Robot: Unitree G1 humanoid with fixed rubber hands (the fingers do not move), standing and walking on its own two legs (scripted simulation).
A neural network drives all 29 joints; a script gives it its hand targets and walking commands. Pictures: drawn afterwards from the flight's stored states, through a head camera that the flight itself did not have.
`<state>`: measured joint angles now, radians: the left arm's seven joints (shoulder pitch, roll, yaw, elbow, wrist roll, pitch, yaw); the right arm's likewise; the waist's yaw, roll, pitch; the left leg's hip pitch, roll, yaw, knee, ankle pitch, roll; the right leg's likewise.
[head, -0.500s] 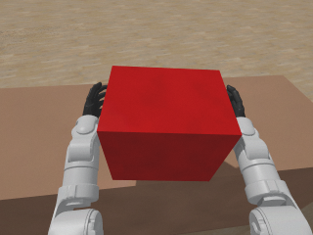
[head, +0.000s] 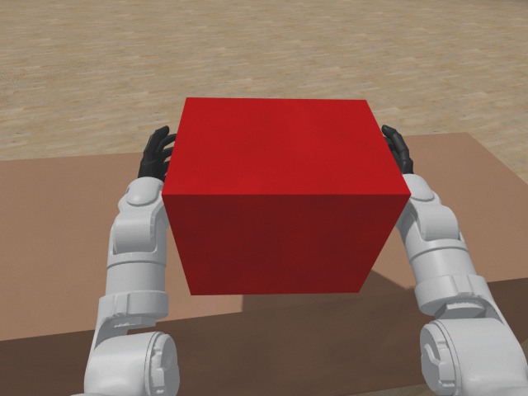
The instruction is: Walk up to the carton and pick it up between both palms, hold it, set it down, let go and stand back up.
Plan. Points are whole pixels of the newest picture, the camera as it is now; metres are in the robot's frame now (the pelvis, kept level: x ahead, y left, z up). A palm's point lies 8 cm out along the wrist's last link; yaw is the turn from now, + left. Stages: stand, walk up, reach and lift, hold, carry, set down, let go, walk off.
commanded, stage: reach and lift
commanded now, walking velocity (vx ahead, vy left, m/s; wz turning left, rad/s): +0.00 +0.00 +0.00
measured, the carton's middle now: (276, 199) +0.36 -0.01 +0.14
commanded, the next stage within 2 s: hold in 0.78 s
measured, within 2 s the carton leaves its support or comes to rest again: neither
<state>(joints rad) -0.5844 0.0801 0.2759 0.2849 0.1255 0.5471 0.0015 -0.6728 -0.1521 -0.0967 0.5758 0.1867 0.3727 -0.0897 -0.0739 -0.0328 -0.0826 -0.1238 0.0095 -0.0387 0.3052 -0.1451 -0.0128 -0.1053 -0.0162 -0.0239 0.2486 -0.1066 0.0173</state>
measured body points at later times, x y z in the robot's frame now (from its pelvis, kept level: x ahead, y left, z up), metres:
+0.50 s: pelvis +0.01 +0.00 +0.00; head -0.05 +0.02 +0.45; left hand +0.38 +0.18 +0.20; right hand +0.38 -0.19 +0.20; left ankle +0.01 +0.13 -0.75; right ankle +0.02 -0.13 -0.75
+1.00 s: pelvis +0.00 +0.00 +0.00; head -0.07 +0.02 +0.44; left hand +0.37 +0.18 +0.21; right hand +0.38 -0.19 +0.22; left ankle +0.01 +0.13 -0.75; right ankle +0.02 -0.13 -0.75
